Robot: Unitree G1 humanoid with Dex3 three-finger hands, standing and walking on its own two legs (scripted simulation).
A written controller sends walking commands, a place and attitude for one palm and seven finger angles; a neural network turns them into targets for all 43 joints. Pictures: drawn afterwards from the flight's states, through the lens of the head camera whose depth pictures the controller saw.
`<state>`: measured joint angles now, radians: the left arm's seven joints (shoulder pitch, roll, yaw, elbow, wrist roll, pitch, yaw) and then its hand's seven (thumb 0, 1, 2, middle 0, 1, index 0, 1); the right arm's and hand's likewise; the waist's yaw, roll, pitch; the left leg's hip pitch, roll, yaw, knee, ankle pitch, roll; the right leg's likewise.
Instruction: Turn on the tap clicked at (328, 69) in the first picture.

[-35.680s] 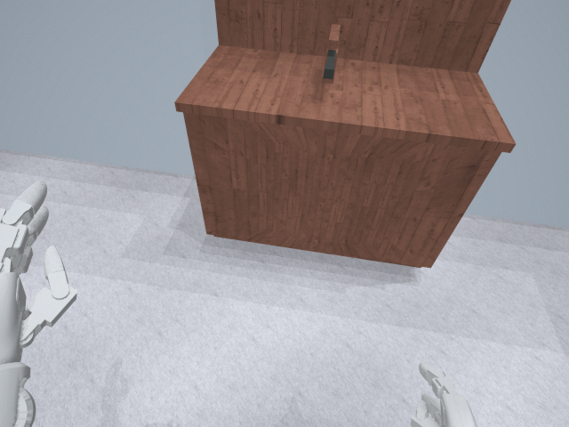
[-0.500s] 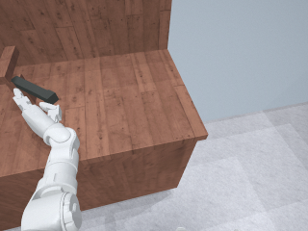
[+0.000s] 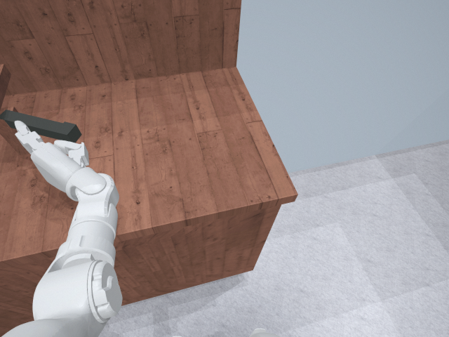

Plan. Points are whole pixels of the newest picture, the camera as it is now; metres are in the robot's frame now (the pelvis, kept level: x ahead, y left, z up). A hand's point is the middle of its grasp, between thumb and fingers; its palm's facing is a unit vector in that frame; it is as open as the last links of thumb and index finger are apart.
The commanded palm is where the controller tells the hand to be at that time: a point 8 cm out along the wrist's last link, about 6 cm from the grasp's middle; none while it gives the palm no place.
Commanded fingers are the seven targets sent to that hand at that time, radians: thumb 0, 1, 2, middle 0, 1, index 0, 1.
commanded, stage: push the lever round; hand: left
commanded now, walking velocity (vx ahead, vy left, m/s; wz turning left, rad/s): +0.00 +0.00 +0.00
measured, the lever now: (69, 133) +0.47 +0.28 +0.08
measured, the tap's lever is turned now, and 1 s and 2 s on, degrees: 60 70 70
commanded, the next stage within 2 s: lift the hand up off the lever in 0.20 s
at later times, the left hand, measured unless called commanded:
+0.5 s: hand (85, 138) +0.47 +0.25 +0.08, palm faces +0.82 -0.57 -0.09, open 7.8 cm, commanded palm +0.41 +0.27 +0.08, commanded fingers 0.00 0.90 0.90 -0.15 -0.15 -0.15 -0.15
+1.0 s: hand (72, 133) +0.45 +0.26 +0.10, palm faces +0.80 -0.59 -0.06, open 7.8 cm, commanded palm +0.40 +0.27 +0.10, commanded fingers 0.00 0.90 0.90 -0.15 -0.15 -0.15 -0.15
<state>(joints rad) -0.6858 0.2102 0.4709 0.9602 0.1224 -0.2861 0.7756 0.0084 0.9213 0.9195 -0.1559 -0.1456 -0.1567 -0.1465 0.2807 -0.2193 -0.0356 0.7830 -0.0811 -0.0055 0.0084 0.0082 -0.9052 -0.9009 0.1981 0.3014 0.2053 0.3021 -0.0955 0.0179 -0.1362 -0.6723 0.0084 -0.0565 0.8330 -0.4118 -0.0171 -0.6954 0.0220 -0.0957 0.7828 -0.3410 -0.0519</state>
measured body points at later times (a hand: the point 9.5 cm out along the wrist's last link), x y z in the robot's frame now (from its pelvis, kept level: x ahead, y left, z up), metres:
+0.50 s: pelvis +0.00 +0.00 +0.00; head +0.07 +0.01 +0.44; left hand +0.42 +0.28 +0.08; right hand +0.03 -0.26 -0.13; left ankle -0.01 +0.13 -0.70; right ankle +0.02 -0.09 -0.70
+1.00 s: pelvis +0.01 +0.01 +0.01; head +0.06 +0.02 +0.46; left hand +0.41 +0.29 +0.11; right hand +0.06 -0.25 -0.12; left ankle -0.01 +0.13 -0.70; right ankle +0.02 -0.09 -0.70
